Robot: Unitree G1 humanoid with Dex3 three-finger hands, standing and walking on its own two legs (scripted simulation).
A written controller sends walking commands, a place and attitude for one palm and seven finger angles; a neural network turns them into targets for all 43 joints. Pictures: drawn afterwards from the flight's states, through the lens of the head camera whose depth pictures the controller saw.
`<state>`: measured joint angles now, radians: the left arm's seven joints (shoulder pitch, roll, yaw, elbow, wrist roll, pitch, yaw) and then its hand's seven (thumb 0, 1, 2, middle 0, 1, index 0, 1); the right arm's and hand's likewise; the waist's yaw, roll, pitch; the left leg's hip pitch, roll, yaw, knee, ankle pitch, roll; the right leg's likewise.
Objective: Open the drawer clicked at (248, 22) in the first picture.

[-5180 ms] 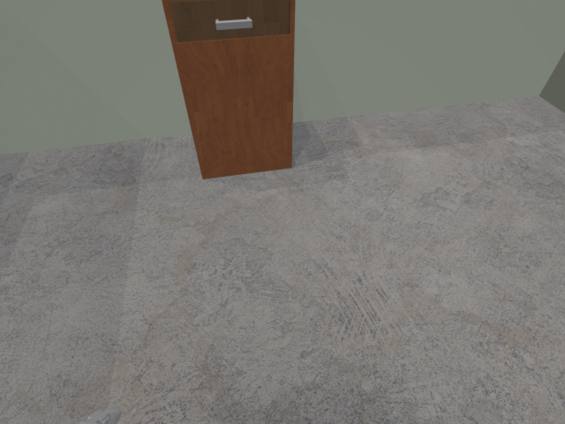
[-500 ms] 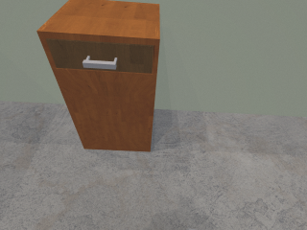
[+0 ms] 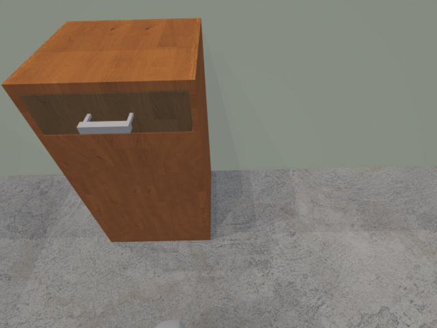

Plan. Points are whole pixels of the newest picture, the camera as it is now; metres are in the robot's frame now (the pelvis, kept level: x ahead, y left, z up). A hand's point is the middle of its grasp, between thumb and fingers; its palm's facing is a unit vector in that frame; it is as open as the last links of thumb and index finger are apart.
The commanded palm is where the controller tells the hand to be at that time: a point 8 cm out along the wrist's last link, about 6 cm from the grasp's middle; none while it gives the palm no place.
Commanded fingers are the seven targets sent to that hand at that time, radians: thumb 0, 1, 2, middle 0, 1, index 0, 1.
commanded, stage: take the last steps up to it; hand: left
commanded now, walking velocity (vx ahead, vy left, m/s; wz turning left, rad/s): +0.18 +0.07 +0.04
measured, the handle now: (107, 122) +0.63 +0.34 +0.02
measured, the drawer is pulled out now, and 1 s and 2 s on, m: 0.00 0.00 0.00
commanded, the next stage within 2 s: come to a stop and stand still in 0.12 s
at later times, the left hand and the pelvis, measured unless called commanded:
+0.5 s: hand out of the picture +0.08 +0.23 -0.19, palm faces +0.04 -0.99 -0.16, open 7.3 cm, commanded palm none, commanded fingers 0.00 0.90 0.90 -0.20 -0.30 -0.20 -0.30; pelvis +0.10 +0.06 +0.00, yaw -1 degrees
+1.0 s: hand out of the picture +0.13 +0.15 -0.17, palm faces +0.01 -0.97 -0.24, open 7.2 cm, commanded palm none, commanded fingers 0.00 0.90 0.90 -0.20 -0.30 -0.20 -0.30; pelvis +0.07 -0.03 +0.00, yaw +0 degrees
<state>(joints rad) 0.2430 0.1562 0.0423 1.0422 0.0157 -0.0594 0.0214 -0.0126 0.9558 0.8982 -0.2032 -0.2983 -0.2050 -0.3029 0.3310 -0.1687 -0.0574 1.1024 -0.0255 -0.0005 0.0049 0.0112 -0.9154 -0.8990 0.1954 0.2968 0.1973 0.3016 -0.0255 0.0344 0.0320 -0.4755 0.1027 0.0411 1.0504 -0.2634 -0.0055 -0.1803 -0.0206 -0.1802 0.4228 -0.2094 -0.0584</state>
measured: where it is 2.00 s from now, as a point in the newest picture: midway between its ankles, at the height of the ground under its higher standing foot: outside the picture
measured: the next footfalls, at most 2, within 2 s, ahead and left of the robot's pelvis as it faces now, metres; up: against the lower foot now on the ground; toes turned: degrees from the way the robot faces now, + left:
left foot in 0.26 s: +0.16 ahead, +0.16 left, +0.00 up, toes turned +8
right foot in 0.76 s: +0.11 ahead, -0.11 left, +0.00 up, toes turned -5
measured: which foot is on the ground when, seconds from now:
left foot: up 0.00-0.24, down 0.26-0.78, up 0.80-1.00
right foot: down 0.00-0.26, up 0.28-0.74, down 0.76-1.00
